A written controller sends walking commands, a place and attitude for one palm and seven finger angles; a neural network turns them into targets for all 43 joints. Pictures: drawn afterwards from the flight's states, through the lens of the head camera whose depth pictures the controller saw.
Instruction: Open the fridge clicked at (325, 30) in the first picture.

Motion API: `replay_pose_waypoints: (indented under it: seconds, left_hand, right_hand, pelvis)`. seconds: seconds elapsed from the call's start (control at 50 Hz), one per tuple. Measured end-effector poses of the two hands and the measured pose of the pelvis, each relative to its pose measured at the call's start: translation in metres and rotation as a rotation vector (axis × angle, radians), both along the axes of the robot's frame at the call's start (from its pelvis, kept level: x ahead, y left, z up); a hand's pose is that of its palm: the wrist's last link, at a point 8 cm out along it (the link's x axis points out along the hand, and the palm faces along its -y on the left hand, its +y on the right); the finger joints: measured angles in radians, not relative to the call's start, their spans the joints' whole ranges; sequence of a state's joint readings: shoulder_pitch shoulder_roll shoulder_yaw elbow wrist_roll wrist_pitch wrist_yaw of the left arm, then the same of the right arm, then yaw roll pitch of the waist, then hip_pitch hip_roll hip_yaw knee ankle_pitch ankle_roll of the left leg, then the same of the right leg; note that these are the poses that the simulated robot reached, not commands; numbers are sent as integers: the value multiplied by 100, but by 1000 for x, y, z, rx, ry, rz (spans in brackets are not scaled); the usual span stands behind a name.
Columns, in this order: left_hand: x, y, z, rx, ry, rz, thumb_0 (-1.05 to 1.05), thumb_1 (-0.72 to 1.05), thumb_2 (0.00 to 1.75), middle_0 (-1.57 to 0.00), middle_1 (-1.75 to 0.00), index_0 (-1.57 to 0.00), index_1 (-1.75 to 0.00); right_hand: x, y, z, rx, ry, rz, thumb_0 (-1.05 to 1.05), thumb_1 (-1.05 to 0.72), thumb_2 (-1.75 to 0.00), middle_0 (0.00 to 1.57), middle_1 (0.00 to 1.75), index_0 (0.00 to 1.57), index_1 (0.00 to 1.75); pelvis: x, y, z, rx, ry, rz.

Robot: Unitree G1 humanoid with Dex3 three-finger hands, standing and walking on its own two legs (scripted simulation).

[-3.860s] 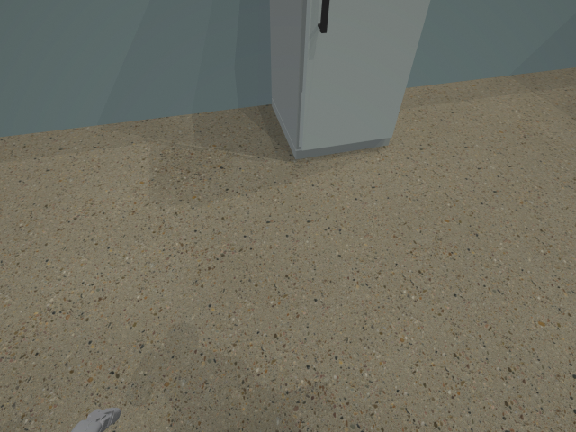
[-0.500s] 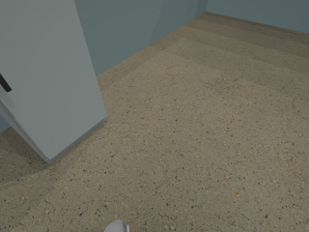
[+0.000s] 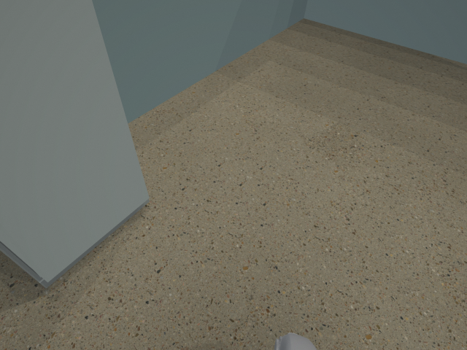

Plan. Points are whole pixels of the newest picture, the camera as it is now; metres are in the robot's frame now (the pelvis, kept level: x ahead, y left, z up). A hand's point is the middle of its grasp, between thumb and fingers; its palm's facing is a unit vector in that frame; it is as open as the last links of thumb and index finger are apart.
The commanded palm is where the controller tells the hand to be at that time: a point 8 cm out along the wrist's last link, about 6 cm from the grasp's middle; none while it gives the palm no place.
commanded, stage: walk to a spot facing it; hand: left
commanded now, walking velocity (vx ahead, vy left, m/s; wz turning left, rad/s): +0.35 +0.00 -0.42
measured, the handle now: out of the picture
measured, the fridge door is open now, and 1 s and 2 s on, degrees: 0 0 0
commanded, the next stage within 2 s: turn to face it in 0.20 s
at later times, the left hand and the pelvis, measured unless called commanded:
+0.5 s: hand (199, 285) +0.28 +0.10 -0.16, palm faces -0.05 -0.97 -0.25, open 7.2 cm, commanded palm none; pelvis +0.18 -0.08 +0.00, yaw -4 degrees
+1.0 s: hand (162, 294) +0.26 +0.18 -0.18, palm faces +0.25 -0.94 -0.24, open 7.4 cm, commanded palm none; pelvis +0.23 -0.04 +0.00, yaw +12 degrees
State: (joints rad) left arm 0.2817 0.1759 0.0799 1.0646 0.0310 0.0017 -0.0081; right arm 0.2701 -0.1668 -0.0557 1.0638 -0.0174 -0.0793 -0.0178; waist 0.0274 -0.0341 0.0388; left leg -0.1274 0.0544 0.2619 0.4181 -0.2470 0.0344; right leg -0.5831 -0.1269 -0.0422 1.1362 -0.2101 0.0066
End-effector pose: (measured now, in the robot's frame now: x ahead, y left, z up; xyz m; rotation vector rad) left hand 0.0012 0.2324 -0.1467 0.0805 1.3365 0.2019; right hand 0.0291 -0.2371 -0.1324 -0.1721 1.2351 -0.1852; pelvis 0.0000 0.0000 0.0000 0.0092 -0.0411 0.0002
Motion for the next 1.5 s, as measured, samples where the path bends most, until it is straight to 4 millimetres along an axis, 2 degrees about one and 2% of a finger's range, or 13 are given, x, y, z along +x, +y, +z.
replay_pose_waypoints:
  seconds: [0.12,0.24,0.28,0.34,0.4,0.5,0.58,0.8,0.9,1.04,1.22,1.36,1.5]
  left_hand:
    - [115,-10,14,27,-115,-105,0,91,90,-20,-30,-19,-30]
    - [222,-49,10,60,-174,-249,0,91,90,-20,-30,-19,-30]
    - [248,-63,5,72,-211,-269,0,91,90,-20,-30,-19,-30]
    - [264,-80,8,65,-217,-261,0,91,90,-20,-30,-20,-30]
    - [266,-92,14,57,-190,-238,0,91,90,-20,-30,-20,-30]
    - [274,-89,22,78,-179,-187,-1,95,90,-21,-30,-20,-30]
    - [273,-83,18,65,-165,-124,-1,95,90,-21,-30,-20,-30]
    - [233,-42,-27,5,-26,77,0,92,90,-20,-30,-20,-30]
    - [229,-22,-15,29,7,115,1,91,90,-20,-30,-20,-30]
    - [249,-9,8,95,-79,164,1,91,90,-20,-30,-20,-30]
    - [275,-38,27,181,-243,213,1,91,90,-20,-30,-20,-30]
    - [231,-73,38,180,-189,302,0,90,90,-20,-30,-20,-30]
    - [173,-89,24,136,-102,426,1,90,90,-21,-30,-20,-30]
  right_hand:
    - [-22,0,-11,60,148,-101,-1,-93,-90,20,30,19,30]
    - [-27,-6,-33,136,269,-220,0,-92,-90,20,30,20,30]
    - [-20,-14,-43,159,308,-235,0,-91,-90,20,30,20,30]
    - [10,-30,-42,156,297,-234,1,-91,-90,20,30,19,30]
    - [55,-48,-35,130,223,-211,1,-91,-90,20,30,19,30]
    - [128,-65,-23,101,115,-147,0,-91,-90,20,30,19,30]
    - [171,-70,-17,77,92,-80,1,-92,-90,20,30,19,30]
    - [283,-50,-8,-31,22,142,1,-92,-90,20,30,19,30]
    - [306,-38,1,-42,6,196,0,-91,-90,20,30,19,30]
    - [328,-34,3,-14,1,257,0,-91,-90,21,30,20,30]
    - [356,-69,-21,28,6,334,0,-91,-90,21,30,20,30]
    - [387,-83,-15,21,8,421,1,-91,-90,20,30,19,30]
    - [406,-63,-6,-9,41,546,1,-91,-90,20,30,19,30]
  pelvis:
    - [48,-12,0,14,8,-49]
    - [104,-45,-17,23,14,-111]
    - [120,-59,-26,22,14,-124]
    - [136,-69,-22,14,3,-129]
    - [153,-76,-12,6,4,-119]
    - [177,-83,-2,-4,13,-70]
    - [193,-81,-1,-16,13,-19]
    - [224,-47,-21,-36,34,124]
    - [228,-41,-11,-43,51,164]
    - [236,-48,-3,-45,56,238]
    - [242,-89,-15,-21,47,358]
    - [242,-103,-5,7,31,462]
    - [239,-100,-3,9,41,564]
